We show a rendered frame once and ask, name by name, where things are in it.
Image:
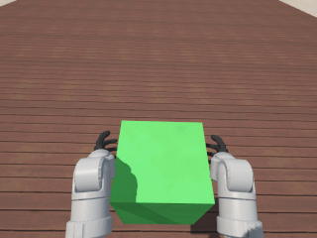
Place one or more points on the carton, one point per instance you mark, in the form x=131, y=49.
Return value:
x=162, y=173

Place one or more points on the left robot forearm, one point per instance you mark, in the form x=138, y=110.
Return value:
x=91, y=190

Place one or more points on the right robot forearm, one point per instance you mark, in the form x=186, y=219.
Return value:
x=238, y=214

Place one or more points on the right robot hand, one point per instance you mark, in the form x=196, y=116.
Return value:
x=220, y=148

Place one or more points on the left robot hand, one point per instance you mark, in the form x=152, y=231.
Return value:
x=100, y=143

